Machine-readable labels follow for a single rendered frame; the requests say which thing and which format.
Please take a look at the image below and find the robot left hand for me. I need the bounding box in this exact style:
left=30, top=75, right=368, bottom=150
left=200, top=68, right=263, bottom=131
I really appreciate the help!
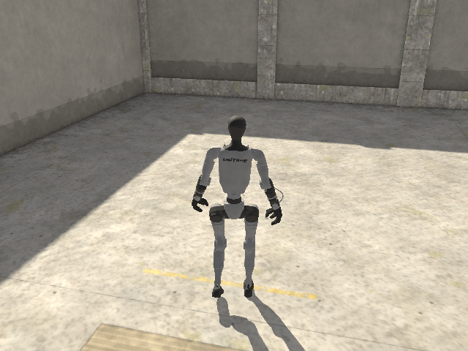
left=192, top=198, right=208, bottom=212

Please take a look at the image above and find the robot right upper arm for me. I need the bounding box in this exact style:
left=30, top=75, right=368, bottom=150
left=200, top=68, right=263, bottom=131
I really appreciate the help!
left=251, top=148, right=271, bottom=189

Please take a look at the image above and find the robot left upper arm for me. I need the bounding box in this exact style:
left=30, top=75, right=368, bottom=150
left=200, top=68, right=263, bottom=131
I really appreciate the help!
left=199, top=146, right=221, bottom=186

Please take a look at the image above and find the right robot foot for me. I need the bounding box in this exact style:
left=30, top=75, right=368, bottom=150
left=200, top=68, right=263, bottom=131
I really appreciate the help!
left=244, top=280, right=254, bottom=298

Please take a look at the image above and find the robot left forearm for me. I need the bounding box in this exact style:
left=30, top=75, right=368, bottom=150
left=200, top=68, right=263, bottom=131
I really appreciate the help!
left=193, top=175, right=207, bottom=201

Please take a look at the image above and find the robot right thigh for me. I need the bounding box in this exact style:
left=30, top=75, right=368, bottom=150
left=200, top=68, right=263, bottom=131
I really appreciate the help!
left=244, top=203, right=259, bottom=253

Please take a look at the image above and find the robot right forearm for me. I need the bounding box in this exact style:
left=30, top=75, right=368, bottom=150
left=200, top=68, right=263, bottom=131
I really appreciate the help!
left=264, top=178, right=280, bottom=210

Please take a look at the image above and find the robot right hand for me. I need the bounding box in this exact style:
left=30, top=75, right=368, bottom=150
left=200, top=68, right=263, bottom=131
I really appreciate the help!
left=265, top=207, right=282, bottom=225

